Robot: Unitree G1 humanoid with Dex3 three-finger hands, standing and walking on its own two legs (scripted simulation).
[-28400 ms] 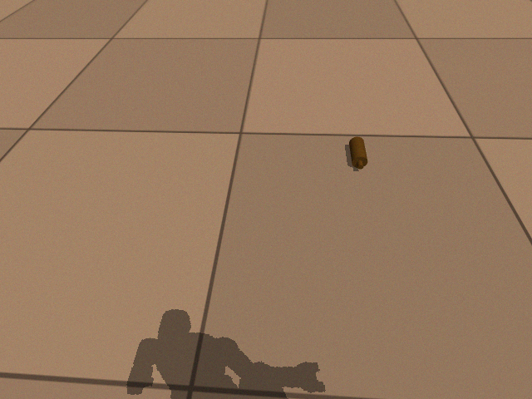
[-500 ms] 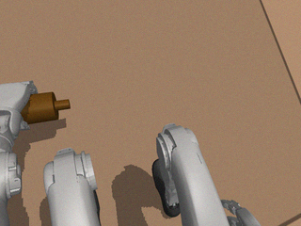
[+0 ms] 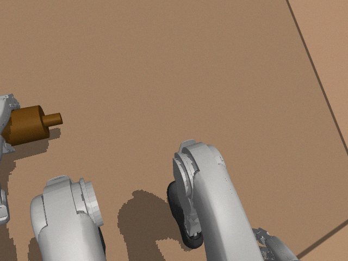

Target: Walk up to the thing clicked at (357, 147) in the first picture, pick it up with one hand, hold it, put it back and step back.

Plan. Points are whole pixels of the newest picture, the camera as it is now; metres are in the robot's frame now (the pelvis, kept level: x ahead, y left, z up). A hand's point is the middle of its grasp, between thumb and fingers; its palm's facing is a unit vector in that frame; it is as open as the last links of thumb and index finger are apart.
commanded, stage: rest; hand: left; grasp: from above
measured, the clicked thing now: (12, 128) +0.45 +0.28 -0.24
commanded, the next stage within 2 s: open in 0.80 s
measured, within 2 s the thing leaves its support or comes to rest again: neither
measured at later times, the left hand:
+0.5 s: hand (0, 130) +0.45 +0.30 -0.23, palm faces -0.45 -0.11 -0.89, open 10.9 cm
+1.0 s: hand (0, 130) +0.44 +0.30 -0.23, palm faces -0.45 -0.11 -0.89, open 11.0 cm
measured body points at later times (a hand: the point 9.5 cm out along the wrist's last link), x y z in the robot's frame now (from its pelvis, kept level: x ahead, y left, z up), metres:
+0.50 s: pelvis +0.00 +0.01 -0.01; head +0.26 +0.10 +0.35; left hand +0.46 +0.30 -0.18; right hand +0.04 -0.27 -0.08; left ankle +0.06 +0.13 -0.27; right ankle +0.10 -0.14 -0.27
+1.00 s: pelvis -0.01 +0.01 -0.01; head +0.25 +0.11 +0.35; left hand +0.46 +0.30 -0.18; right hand +0.03 -0.26 -0.07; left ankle +0.06 +0.13 -0.27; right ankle +0.10 -0.14 -0.27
